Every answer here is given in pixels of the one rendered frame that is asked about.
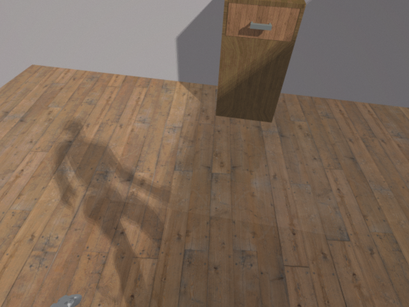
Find cabinet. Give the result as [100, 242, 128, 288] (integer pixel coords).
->
[216, 0, 306, 123]

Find handle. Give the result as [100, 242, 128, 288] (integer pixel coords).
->
[250, 21, 272, 31]

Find drawer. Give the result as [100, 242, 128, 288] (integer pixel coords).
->
[226, 3, 300, 42]

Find robot left hand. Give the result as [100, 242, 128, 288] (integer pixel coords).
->
[50, 294, 82, 307]

